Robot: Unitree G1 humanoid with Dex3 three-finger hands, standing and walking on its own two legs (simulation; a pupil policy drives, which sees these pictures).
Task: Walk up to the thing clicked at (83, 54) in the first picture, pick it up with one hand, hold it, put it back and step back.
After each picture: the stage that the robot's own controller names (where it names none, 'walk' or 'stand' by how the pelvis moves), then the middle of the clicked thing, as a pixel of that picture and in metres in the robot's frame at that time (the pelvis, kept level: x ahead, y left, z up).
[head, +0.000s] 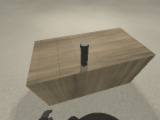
stand; (84, 54) +0.57 +0.10 +0.00
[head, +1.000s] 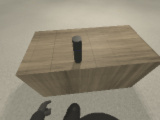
sink last; (77, 51) +0.54 +0.15 +0.03
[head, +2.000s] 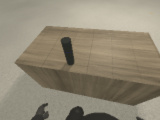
stand; (68, 52) +0.50 +0.22 +0.04
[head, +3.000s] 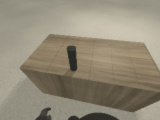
stand; (72, 59) +0.50 +0.19 +0.00
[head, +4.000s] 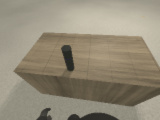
stand; (68, 59) +0.48 +0.21 +0.01
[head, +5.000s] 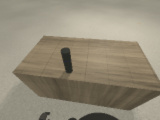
stand; (67, 61) +0.48 +0.23 +0.00
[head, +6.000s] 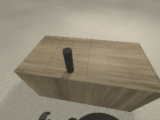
stand; (68, 61) +0.48 +0.22 +0.00
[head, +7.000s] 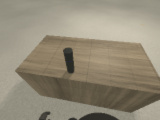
stand; (69, 61) +0.48 +0.21 +0.00
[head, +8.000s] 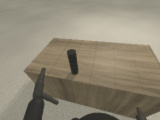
rise first; (73, 63) +0.48 +0.21 +0.00
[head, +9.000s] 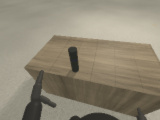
go down; (74, 60) +0.49 +0.20 +0.01
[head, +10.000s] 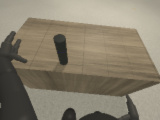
go down; (62, 52) +0.49 +0.19 +0.04
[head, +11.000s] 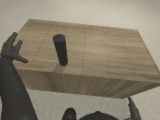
approach; (61, 52) +0.48 +0.20 +0.06
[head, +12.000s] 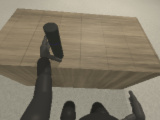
close in; (55, 44) +0.50 +0.21 +0.09
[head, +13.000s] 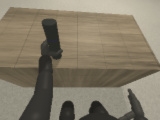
lift; (53, 42) +0.51 +0.20 +0.09
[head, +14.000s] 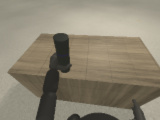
lift; (63, 56) +0.37 +0.18 +0.19
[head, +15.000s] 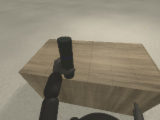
hold; (67, 60) +0.33 +0.16 +0.20
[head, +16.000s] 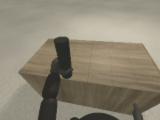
hold; (64, 60) +0.33 +0.17 +0.20
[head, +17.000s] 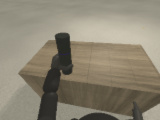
crouch; (65, 56) +0.35 +0.17 +0.22
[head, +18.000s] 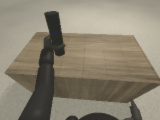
lower; (56, 36) +0.49 +0.21 +0.23
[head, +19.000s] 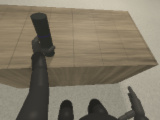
lower; (45, 38) +0.53 +0.22 +0.10
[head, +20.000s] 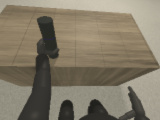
lower; (50, 41) +0.52 +0.21 +0.10
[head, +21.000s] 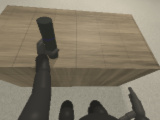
lower; (49, 41) +0.51 +0.22 +0.10
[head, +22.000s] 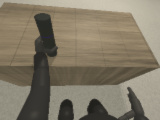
lower; (48, 38) +0.52 +0.22 +0.10
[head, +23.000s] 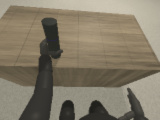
open; (53, 41) +0.51 +0.20 +0.10
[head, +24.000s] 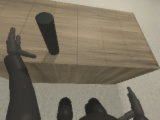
rise; (50, 38) +0.50 +0.21 +0.10
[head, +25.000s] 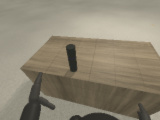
sink last; (72, 59) +0.49 +0.21 +0.05
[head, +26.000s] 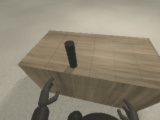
stand; (71, 55) +0.50 +0.20 +0.05
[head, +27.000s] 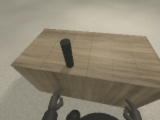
stand; (68, 55) +0.49 +0.21 +0.07
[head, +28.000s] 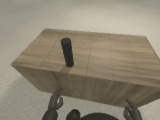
stand; (68, 54) +0.49 +0.22 +0.07
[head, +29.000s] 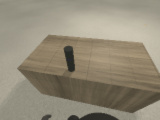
stand; (70, 60) +0.49 +0.21 +0.01
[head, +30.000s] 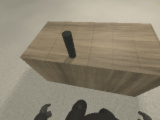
walk; (70, 46) +0.56 +0.23 +0.03
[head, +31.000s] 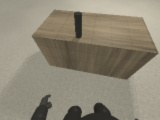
walk; (78, 26) +0.84 +0.18 +0.03
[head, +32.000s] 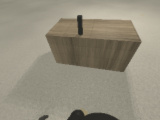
stand; (80, 25) +1.12 +0.27 +0.02
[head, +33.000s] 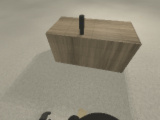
stand; (81, 25) +1.12 +0.21 +0.00
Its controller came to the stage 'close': yes
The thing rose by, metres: 0.21
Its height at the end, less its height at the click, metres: +0.00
